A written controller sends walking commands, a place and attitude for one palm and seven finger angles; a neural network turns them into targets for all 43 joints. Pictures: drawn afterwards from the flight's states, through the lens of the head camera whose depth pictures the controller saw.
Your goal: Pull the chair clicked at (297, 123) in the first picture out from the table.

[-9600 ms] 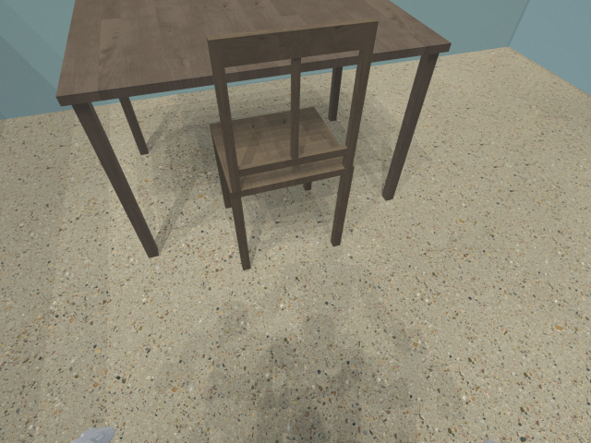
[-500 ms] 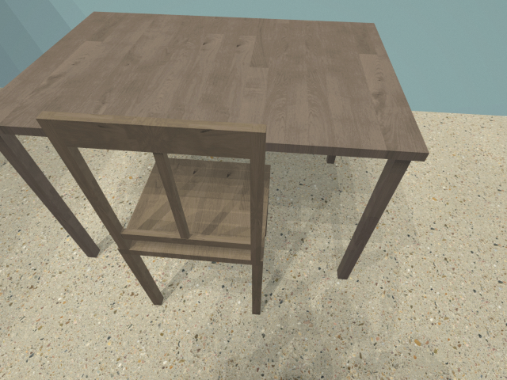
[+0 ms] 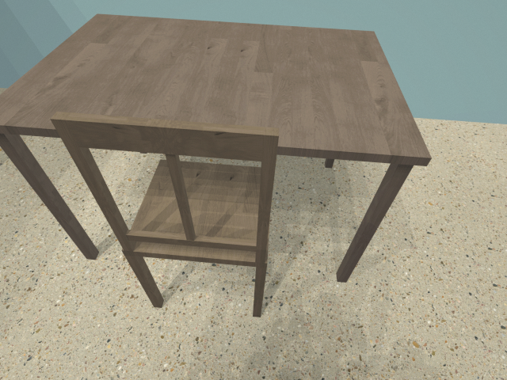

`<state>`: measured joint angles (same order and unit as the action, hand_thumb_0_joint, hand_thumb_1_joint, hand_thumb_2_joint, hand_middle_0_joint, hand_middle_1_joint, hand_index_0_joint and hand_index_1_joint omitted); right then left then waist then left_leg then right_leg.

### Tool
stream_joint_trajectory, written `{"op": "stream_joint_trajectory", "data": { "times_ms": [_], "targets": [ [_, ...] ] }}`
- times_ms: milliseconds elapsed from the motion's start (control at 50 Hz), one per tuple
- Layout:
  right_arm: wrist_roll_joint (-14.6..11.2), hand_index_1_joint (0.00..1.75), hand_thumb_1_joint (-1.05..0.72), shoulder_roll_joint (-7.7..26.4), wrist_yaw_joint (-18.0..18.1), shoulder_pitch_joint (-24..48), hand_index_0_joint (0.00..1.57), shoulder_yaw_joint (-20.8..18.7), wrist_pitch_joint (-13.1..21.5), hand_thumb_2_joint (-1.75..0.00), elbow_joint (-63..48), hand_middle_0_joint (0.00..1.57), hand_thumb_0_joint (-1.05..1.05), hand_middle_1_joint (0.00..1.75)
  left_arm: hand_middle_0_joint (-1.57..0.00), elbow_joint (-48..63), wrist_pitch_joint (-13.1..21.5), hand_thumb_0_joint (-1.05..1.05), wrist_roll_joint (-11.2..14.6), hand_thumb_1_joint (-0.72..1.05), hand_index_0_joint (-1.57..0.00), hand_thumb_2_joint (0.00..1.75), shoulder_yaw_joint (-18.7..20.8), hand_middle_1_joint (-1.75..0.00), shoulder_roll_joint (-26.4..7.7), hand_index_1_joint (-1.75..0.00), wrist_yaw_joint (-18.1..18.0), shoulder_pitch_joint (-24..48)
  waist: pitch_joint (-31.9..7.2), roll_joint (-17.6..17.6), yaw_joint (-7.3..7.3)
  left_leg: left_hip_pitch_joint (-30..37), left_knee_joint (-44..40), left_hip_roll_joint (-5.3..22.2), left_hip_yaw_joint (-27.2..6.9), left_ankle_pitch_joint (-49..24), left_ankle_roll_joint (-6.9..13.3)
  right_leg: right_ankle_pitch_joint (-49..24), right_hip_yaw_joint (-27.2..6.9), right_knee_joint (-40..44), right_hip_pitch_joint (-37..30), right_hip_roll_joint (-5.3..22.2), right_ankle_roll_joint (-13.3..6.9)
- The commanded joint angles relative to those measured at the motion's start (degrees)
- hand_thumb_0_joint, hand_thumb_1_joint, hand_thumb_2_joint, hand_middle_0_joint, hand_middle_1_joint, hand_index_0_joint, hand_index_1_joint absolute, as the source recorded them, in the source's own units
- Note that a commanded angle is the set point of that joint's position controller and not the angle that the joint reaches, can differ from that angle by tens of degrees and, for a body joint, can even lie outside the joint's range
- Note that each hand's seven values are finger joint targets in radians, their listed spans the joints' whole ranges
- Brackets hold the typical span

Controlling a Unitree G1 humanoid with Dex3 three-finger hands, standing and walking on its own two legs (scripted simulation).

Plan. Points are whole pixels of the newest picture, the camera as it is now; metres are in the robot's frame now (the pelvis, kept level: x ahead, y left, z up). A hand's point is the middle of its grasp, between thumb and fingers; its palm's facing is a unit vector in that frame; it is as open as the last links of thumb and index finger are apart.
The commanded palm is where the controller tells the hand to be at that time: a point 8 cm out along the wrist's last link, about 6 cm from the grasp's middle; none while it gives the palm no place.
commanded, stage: look again from close up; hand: left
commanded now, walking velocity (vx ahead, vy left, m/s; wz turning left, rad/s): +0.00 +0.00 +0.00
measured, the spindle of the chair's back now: (182, 201) +0.51 +0.21 -0.09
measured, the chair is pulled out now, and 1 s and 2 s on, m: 0.00 0.00 0.00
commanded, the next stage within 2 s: none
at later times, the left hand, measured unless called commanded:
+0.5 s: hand out of the picture -0.01 +0.18 -0.18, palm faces +0.02 -0.98 -0.18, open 7.4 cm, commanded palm none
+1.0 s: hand out of the picture -0.07 +0.16 -0.18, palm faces +0.05 -0.99 -0.14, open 7.4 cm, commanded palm none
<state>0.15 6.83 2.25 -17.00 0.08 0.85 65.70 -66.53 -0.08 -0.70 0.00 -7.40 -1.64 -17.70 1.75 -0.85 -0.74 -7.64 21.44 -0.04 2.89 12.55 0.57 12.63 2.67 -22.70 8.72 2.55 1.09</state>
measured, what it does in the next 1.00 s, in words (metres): stands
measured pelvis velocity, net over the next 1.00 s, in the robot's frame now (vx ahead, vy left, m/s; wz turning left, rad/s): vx -0.03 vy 0.01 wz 0.01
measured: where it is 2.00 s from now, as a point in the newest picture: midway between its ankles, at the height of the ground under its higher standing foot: outside the picture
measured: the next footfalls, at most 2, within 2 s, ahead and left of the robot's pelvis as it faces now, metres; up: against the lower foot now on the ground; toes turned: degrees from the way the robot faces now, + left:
none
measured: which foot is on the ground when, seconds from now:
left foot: down 0.00-1.00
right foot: down 0.00-1.00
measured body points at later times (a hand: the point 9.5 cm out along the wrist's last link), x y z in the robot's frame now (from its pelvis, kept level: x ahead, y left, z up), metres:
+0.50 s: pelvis -0.02 +0.01 -0.01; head -0.04 +0.02 +0.44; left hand -0.02 +0.23 -0.17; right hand -0.01 -0.21 -0.16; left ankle -0.01 +0.11 -0.75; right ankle +0.00 -0.13 -0.74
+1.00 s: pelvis -0.03 +0.01 -0.01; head -0.04 +0.02 +0.44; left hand -0.07 +0.21 -0.17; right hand -0.04 -0.20 -0.16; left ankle -0.01 +0.11 -0.74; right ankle +0.00 -0.13 -0.74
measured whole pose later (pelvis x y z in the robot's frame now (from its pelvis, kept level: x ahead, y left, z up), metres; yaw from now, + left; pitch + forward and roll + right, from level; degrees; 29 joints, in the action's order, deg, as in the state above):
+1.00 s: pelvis -0.03 +0.01 -0.01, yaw +1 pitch -2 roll +0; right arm 0.1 6.7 1.1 -17.6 0.4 0.8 64.9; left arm -63.6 0.7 -0.9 -0.9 -6.9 -1.8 -21.1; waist 1.2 -1.2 -0.4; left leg -12.0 26.0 -0.8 2.5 12.0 1.6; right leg 11.5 3.0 -25.8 12.1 3.5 1.8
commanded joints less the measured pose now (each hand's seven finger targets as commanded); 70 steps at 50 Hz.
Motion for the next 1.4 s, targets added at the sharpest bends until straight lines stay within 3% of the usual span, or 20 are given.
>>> {"op": "stream_joint_trajectory", "data": {
  "times_ms": [0, 40, 60, 80, 100, 120, 160, 200, 280, 580, 760, 1100, 1380],
  "targets": [
    [0.16, 0.3, -0.9, 5.52, 0.27, -3.74, 0.2, -0.94, 0.63, -0.9, -1.22, 0.2, 0.0, 0.3, -0.2, 1.07, 0.84, 0.0, 0.07, 0.9, -0.2, 0.9, 1.07, -0.3, -4.82, -0.3, -0.66, -3.67, 3.09, 1.62, 0.25, -2.12, -5.26, 5.53, -6.09, -4.67, 0.52, -3.81, -4.02, 3.85, 2.05, 3.57, -1.49],
    [0.14, 0.3, -0.9, 5.29, 0.32, -4.22, 0.2, -0.83, 0.72, -0.9, -1.07, 0.2, 0.0, 0.3, -0.2, 0.94, 0.9, 0.0, 0.11, 0.9, -0.2, 0.9, 1.05, -0.3, -4.65, -0.3, -0.7, -3.93, 3.14, 1.39, 0.31, -2.33, -5.22, 5.55, -6.23, -4.98, 0.53, -4.12, -3.95, 3.67, 1.9, 3.53, -1.48],
    [-0.16, 0.3, -0.9, 8.01, -0.9, 1.02, 0.2, -0.38, 1.77, -0.9, -4.95, 0.2, 0.0, 0.3, -0.2, 0.37, 2.98, 0.0, -0.94, 0.9, -0.2, 0.9, 0.01, -0.3, -6.17, -0.3, -2.86, -5.53, 2.72, 0.96, -0.88, -6.46, 6.94, 7.04, -3.76, -16.58, -0.55, -21.18, -5.22, 0.99, 2.04, 5.9, -2.06],
    [-0.12, 0.3, -0.9, 6.63, -0.89, 0.78, 0.2, -0.35, 1.57, -0.9, -6.32, 0.2, 0.0, 0.3, -0.2, 1.09, 3.43, 0.0, -0.45, 0.9, -0.2, 0.9, 0.6, -0.3, -8.71, -0.3, -2.56, -5.96, 0.45, 1.36, 0.97, -4.31, 5.58, 4.82, -3.17, -14.69, -1.03, -32.85, -5.14, -1.47, 0.13, 7.0, -3.23],
    [0.42, 0.3, -0.9, 5.48, -0.61, -4.58, 0.2, -0.58, 2.02, -0.9, -6.27, 0.2, 0.0, 0.3, -0.2, 2.31, 3.3, 0.0, -0.02, 0.9, -0.2, 0.9, 0.4, -0.3, -7.44, -0.3, -2.29, -6.79, -6.81, 1.23, 1.88, -3.46, 5.64, 4.74, -3.47, -10.5, -0.18, -27.51, -5.0, -4.45, -3.86, 6.66, -3.86],
    [0.35, 0.3, -0.9, 5.68, -0.4, -4.66, 0.2, -0.62, 2.0, -0.9, -5.86, 0.2, 0.0, 0.3, -0.2, 2.58, 2.99, 0.0, 0.09, 0.9, -0.2, 0.9, 0.18, -0.3, -6.56, -0.3, -2.05, -5.73, -9.3, 1.83, 1.75, -2.79, 6.1, 4.88, -4.09, -13.68, 0.23, -25.2, -4.49, -5.32, -4.59, 6.12, -3.77],
    [0.15, 0.3, -0.9, 6.18, -0.38, -3.57, 0.2, -0.68, 1.3, -0.9, -5.78, 0.2, 0.0, 0.3, -0.2, 3.54, 2.29, 0.0, 0.11, 0.9, -0.2, 0.9, 0.04, -0.3, -6.02, -0.3, -1.6, -4.32, -3.08, 0.01, 1.47, -5.42, 4.21, 5.58, -5.17, -9.82, 0.54, -11.3, -3.79, -3.4, -0.11, 4.6, -3.29],
    [0.3, 0.3, -0.9, 6.44, -0.68, -2.74, 0.2, -0.53, 0.96, -0.9, -6.3, 0.2, 0.0, 0.3, -0.2, 4.14, 1.65, 0.0, -0.06, 0.9, -0.2, 0.9, -0.08, -0.3, -5.97, -0.3, -1.26, -3.89, 3.0, 0.3, 1.14, -8.86, 2.1, 5.24, -5.76, -4.43, 0.84, -2.82, -3.74, -1.72, 3.23, 3.76, -3.08],
    [0.37, 0.3, -0.9, 6.79, -0.99, -2.33, 0.2, -0.66, 0.79, -0.9, -6.59, 0.2, 0.0, 0.3, -0.2, 5.12, 1.39, 0.0, -0.2, 0.9, -0.2, 0.9, -0.02, -0.3, -6.52, -0.3, -0.9, -3.7, 5.4, 1.52, 0.92, -10.61, -0.81, 4.87, -6.6, 1.76, 1.08, 1.44, -3.82, -0.76, 4.61, 3.14, -2.88],
    [0.26, 0.3, -0.9, 7.59, -1.27, -2.18, 0.2, -0.73, 0.71, -0.9, -5.23, 0.2, 0.0, 0.3, -0.2, 6.21, 1.27, 0.0, -0.23, 0.9, -0.2, 0.9, 0.25, -0.3, -6.46, -0.3, -0.5, -4.69, 4.4, 1.37, 0.46, -10.43, -4.45, 4.76, -7.2, 6.97, 1.1, 1.6, -3.45, 1.04, 3.52, 3.48, -2.1],
    [0.16, 0.3, -0.9, 6.59, -1.13, -3.23, 0.2, -0.52, 0.82, -0.9, -3.43, 0.2, 0.0, 0.3, -0.2, 4.84, 1.65, 0.0, -0.06, 0.9, -0.2, 0.9, 0.17, -0.3, -5.2, -0.3, -0.63, -6.12, 2.46, 0.78, 0.8, -8.06, -3.32, 4.58, -6.54, 3.03, 0.93, 0.04, -3.74, 1.46, 3.65, 3.99, -2.08],
    [0.2, 0.3, -0.9, 5.03, -1.05, -4.07, 0.2, -0.7, 0.33, -0.9, -2.27, 0.2, 0.0, 0.3, -0.2, 4.53, 1.56, 0.0, -0.29, 0.9, -0.2, 0.9, 0.47, -0.3, -3.88, -0.3, -0.78, -8.05, 5.28, 0.93, 0.55, -10.64, -3.94, 4.12, -6.83, 7.32, 0.74, 4.41, -3.69, 2.86, 5.48, 3.73, -2.04],
    [0.19, 0.3, -0.9, 4.35, -0.87, -4.5, 0.2, -0.67, 0.6, -0.9, -2.23, 0.2, 0.0, 0.3, -0.2, 4.8, 1.62, 0.0, -0.25, 0.9, -0.2, 0.9, 0.82, -0.3, -3.26, -0.3, -0.75, -8.39, 3.47, 1.28, 0.33, -9.93, -4.18, 4.62, -7.15, 4.84, 0.92, 0.54, -3.02, 1.89, 3.68, 3.45, -2.15]
  ]
}}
